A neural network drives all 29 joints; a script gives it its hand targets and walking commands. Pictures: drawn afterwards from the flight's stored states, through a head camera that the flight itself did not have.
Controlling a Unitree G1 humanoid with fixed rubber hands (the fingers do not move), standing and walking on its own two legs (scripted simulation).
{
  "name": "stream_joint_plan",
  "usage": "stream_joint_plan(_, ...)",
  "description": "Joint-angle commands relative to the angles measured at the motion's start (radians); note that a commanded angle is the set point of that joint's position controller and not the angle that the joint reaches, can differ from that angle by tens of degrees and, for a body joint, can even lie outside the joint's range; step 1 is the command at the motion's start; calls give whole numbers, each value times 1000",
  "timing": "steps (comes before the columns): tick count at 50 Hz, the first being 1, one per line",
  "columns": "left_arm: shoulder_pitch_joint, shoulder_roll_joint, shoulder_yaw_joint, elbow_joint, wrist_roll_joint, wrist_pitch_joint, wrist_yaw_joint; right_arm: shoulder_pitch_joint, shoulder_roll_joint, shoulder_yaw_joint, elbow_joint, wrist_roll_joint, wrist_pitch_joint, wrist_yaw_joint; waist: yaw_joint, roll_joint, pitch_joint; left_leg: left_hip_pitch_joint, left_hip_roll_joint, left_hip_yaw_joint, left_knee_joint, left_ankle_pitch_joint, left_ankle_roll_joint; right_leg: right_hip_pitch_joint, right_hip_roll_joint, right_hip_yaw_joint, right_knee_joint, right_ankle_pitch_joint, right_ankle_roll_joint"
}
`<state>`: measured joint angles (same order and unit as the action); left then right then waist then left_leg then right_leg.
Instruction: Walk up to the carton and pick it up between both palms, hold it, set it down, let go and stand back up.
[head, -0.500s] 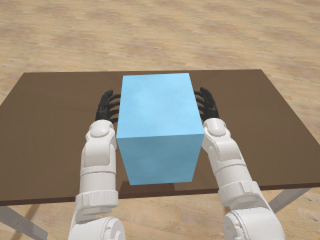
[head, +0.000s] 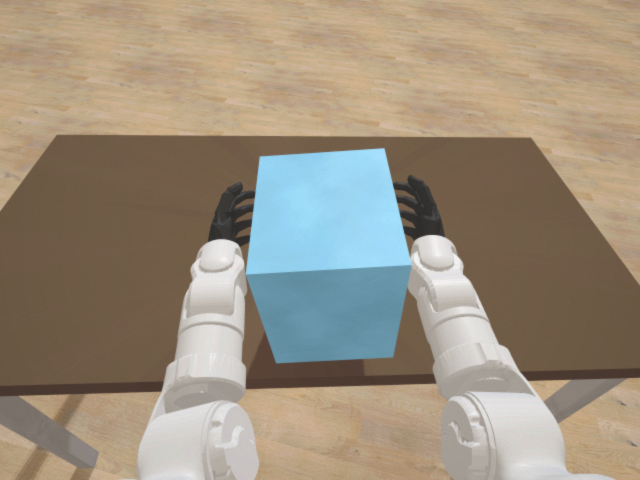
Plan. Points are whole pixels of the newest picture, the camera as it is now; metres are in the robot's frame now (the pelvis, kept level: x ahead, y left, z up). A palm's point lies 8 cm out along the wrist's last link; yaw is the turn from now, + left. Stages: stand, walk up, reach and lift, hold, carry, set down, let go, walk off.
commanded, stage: set down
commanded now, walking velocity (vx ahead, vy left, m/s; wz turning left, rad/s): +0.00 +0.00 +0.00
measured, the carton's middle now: (328, 259) +0.39 -0.01 +0.05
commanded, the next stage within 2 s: none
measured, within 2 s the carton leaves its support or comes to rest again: rests again in 1.26 s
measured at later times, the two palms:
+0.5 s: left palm (224, 240) +0.41 +0.14 +0.07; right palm (410, 239) +0.42 -0.12 +0.07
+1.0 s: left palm (231, 248) +0.42 +0.13 +0.04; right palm (408, 245) +0.43 -0.13 +0.05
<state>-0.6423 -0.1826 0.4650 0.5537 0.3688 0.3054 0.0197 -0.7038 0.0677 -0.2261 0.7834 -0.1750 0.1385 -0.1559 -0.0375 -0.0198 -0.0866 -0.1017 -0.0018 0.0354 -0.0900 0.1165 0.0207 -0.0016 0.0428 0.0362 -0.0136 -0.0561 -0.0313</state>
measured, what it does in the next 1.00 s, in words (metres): stands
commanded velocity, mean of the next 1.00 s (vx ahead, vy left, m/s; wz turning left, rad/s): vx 0.00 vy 0.00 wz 0.00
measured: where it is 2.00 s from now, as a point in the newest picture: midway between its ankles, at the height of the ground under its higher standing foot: outside the picture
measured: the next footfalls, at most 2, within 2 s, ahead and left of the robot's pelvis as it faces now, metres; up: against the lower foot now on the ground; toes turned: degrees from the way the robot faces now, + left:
none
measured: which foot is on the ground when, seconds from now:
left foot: down 0.00-1.00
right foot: down 0.00-1.00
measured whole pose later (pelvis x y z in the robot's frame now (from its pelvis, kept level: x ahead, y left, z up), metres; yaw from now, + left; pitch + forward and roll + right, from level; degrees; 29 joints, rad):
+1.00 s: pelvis +0.02 +0.00 -0.01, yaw +1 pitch +18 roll +0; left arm -0.78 -0.14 0.58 0.95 0.46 -0.02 0.05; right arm -0.75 0.12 -0.57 0.94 -0.44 -0.07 -0.10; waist 0.00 -0.01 -0.22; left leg -0.35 0.00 0.01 -0.09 0.14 0.02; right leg -0.22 0.05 0.01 -0.07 -0.02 -0.04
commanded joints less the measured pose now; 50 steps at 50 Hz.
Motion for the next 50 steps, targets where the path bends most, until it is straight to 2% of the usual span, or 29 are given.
stream_joint_plan(1, -636, -398, -312, -68, -42, -136, -95, -526, 505, 193, -109, 7, -79, 128, 7, 51, -457, 306, -3, -43, 63, 155, 63, -15, -22, -2, 56, 389, 30)
stream_joint_plan(3, -642, -422, -316, -42, -51, -160, -88, -548, 509, 179, -119, -16, -95, 141, 3, 34, -490, 311, 0, -54, 64, 141, 63, -33, -16, -19, 58, 364, 18)
stream_joint_plan(4, -667, -426, -289, -29, -40, -173, -84, -585, 531, 159, -127, -31, -99, 146, 17, 14, -504, 288, 2, -55, 62, 125, 71, -43, -16, -16, 55, 342, 22)
stream_joint_plan(6, -688, -429, -310, -14, -38, -189, -79, -561, 521, 122, -90, -61, -107, 152, -5, 25, -545, 297, 4, -53, 68, 115, 69, -79, -19, -18, 52, 308, 13)
stream_joint_plan(7, -716, -416, -299, -7, -21, -199, -75, -586, 520, 105, -85, -92, -108, 161, 2, 9, -537, 281, 6, -54, 62, 85, 68, -120, -14, -27, 51, 249, 13)
stream_joint_plan(8, -717, -415, -299, -4, -29, -210, -72, -569, 524, 101, -84, -93, -114, 169, 6, 27, -567, 260, 4, -41, 72, 77, 68, -115, -17, -33, 50, 235, 16)
stream_joint_plan(9, -740, -426, -313, -21, -33, -223, -67, -604, 547, 107, -119, -101, -118, 174, 8, 15, -612, 272, 1, -51, 80, 94, 72, -143, -16, -35, 63, 238, 12)
stream_joint_plan(10, -784, -454, -353, -56, -57, -241, -61, -630, 561, 116, -161, -102, -126, 181, -9, 4, -696, 288, 6, -59, 87, 105, 71, -148, -14, -42, 74, 242, 6)
stream_joint_plan(12, -822, -480, -363, -32, -53, -252, -50, -664, 566, 85, -165, -129, -139, 198, -12, 13, -740, 291, 8, -51, 94, 113, 69, -176, -14, -47, 77, 258, -1)
stream_joint_plan(14, -760, -493, -367, -15, -36, -251, -49, -603, 554, 86, -126, -128, -145, 202, -8, 50, -744, 349, 5, -48, 121, 235, 55, -186, -5, -46, 64, 358, 7)
stream_joint_plan(16, -697, -452, -297, 56, 8, -244, -46, -583, 526, 41, -80, -159, -142, 204, 5, 52, -673, 336, 8, -62, 112, 232, 47, -203, 5, -50, 40, 311, 11)
stream_joint_plan(19, -589, -448, -263, 138, 27, -233, -63, -501, 480, -7, -25, -185, -143, 207, -16, 69, -586, 335, 6, -57, 123, 276, 31, -197, 9, -50, 3, 344, -1)
stream_joint_plan(20, -585, -431, -235, 122, 41, -234, -67, -478, 485, -10, 7, -183, -140, 208, -4, 54, -563, 349, 2, -66, 123, 293, 30, -189, 13, -53, -1, 353, -3)
stream_joint_plan(21, -601, -424, -235, 112, 43, -238, -71, -480, 485, -20, -3, -182, -148, 206, -15, 68, -574, 354, 0, -64, 127, 311, 30, -191, 13, -57, 4, 375, 5)
stream_joint_plan(22, -596, -437, -230, 111, 51, -237, -72, -503, 506, -18, -5, -180, -154, 210, 0, 63, -596, 377, 4, -67, 114, 352, 33, -200, 12, -47, 3, 388, -3)
stream_joint_plan(25, -603, -423, -191, 129, 57, -267, -72, -545, 505, -42, -34, -218, -182, 216, 7, 8, -616, 348, 8, -67, 98, 350, 39, -176, 11, -57, 4, 387, 5)
stream_joint_plan(30, -691, -447, -235, 135, 36, -364, -54, -642, 557, -7, -76, -230, -263, 220, 32, 1, -812, 321, -1, -57, 94, 425, 48, -88, 6, -60, 39, 529, 12)
stream_joint_plan(32, -725, -444, -261, 135, 26, -388, -41, -621, 551, -4, -11, -221, -280, 212, 23, 29, -831, 301, -4, -60, 107, 462, 49, -89, 2, -46, 62, 591, 2)
stream_joint_plan(33, -743, -468, -269, 143, 31, -399, -37, -639, 554, -11, -16, -228, -292, 209, 12, 23, -843, 324, -1, -67, 117, 455, 41, -108, 5, -47, 61, 558, 0)
stream_joint_plan(35, -734, -459, -268, 193, 11, -411, -34, -622, 555, -3, 22, -231, -295, 200, 22, 10, -825, 303, -2, -57, 119, 431, 54, -114, 3, -45, 58, 555, 4)
stream_joint_plan(37, -749, -466, -267, 218, 10, -420, -36, -609, 570, -11, 49, -231, -295, 192, -5, 4, -810, 269, -8, -52, 119, 421, 49, -102, -1, -46, 79, 603, 9)
stream_joint_plan(39, -748, -443, -252, 249, 28, -420, -42, -589, 562, -26, 81, -233, -287, 186, 10, 27, -759, 208, -12, -47, 98, 341, 52, -96, -6, -41, 71, 534, 11)
stream_joint_plan(40, -737, -448, -233, 259, 32, -419, -43, -582, 558, -43, 79, -243, -280, 183, 3, 25, -726, 178, -9, -50, 92, 312, 60, -89, -9, -38, 74, 524, 11)
stream_joint_plan(43, -687, -395, -155, 325, 67, -408, -56, -527, 566, -70, 135, -266, -259, 175, 27, -14, -652, 129, -11, -37, 66, 267, 74, -64, -14, -30, 65, 523, 22)
stream_joint_plan(44, -675, -369, -141, 330, 85, -400, -56, -515, 543, -104, 154, -275, -249, 172, 30, 19, -603, 90, -21, -32, 56, 225, 74, -43, -17, -31, 60, 496, 20)
stream_joint_plan(45, -671, -352, -114, 336, 104, -396, -55, -492, 533, -128, 168, -290, -245, 174, 34, 8, -598, 65, -16, -37, 47, 227, 72, -29, -19, -34, 61, 500, 17)
stream_joint_plan(46, -685, -355, -112, 298, 102, -399, -51, -495, 531, -133, 159, -283, -249, 176, 27, 18, -615, 73, -15, -39, 46, 235, 73, -20, -20, -24, 66, 509, 17)
stream_joint_plan(48, -718, -367, -107, 323, 93, -410, -52, -593, 544, -114, 79, -277, -269, 182, 53, 16, -670, 86, -14, -38, 42, 253, 87, -27, -21, -24, 79, 523, 17)
stream_joint_plan(50, -726, -402, -123, 318, 93, -431, -52, -613, 567, -107, 55, -290, -288, 182, 57, 3, -719, 84, -17, -37, 46, 288, 89, -10, -22, -23, 87, 563, 22)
